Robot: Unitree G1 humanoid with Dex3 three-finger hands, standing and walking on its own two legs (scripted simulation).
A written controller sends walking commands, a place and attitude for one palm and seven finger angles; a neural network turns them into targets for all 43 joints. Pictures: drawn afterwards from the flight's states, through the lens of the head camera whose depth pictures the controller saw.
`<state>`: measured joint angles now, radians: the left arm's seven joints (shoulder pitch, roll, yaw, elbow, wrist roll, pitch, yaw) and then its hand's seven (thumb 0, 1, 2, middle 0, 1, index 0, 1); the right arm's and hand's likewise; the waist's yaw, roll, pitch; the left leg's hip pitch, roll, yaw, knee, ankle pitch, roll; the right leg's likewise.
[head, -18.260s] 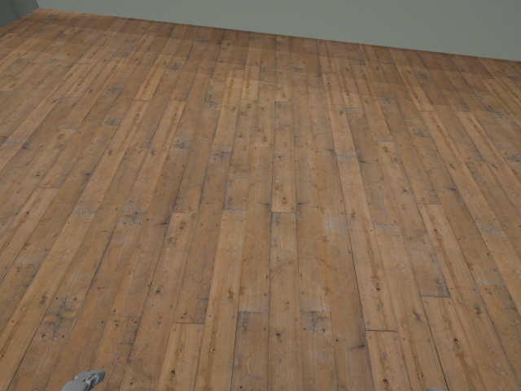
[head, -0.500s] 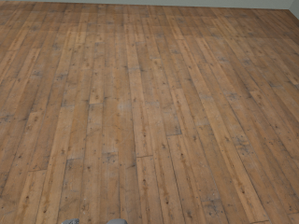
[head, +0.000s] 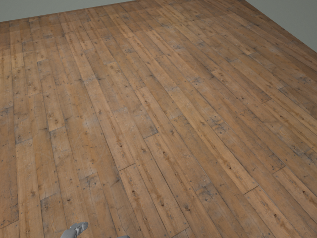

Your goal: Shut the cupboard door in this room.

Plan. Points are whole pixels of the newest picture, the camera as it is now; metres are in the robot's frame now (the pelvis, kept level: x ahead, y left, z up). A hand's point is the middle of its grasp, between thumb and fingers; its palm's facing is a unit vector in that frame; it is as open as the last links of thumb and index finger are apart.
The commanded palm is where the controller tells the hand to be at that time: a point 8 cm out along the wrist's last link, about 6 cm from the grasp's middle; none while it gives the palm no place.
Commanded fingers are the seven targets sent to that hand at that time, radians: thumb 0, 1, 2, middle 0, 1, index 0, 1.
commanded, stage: turn or walk to find it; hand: left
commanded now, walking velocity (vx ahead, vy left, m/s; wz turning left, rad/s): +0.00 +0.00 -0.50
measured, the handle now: out of the picture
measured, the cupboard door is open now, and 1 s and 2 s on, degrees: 98 98 98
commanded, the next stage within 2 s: none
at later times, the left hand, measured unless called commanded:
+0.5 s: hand out of the picture +0.09 +0.23 -0.16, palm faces -0.18 -0.96 -0.21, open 7.4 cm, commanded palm none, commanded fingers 0.00 0.90 0.90 -0.20 -0.30 -0.20 -0.30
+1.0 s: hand out of the picture +0.11 +0.12 -0.13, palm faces -0.46 -0.85 -0.26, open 7.4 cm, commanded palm none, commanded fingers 0.00 0.90 0.90 -0.20 -0.30 -0.20 -0.30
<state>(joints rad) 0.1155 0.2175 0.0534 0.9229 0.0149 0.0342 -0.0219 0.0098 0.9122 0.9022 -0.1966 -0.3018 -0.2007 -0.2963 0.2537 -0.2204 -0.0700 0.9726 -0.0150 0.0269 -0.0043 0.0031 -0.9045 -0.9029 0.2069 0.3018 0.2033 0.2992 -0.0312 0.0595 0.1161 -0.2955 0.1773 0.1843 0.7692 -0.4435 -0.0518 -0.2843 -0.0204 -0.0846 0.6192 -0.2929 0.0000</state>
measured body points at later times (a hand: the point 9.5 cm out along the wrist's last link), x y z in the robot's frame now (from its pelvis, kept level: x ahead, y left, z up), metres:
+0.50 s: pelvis -0.02 +0.03 +0.01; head +0.01 +0.05 +0.46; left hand +0.10 +0.28 -0.14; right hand +0.01 -0.23 -0.11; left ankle +0.02 +0.14 -0.72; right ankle -0.04 -0.10 -0.66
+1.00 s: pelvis -0.07 -0.01 +0.02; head -0.05 -0.05 +0.46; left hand +0.13 +0.16 -0.11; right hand -0.16 -0.26 -0.14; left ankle +0.00 +0.14 -0.65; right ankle -0.10 -0.09 -0.72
